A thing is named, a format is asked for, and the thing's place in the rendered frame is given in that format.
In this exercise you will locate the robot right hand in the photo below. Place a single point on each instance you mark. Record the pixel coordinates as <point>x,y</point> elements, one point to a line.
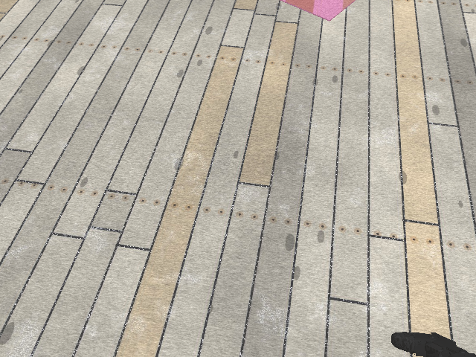
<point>428,345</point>

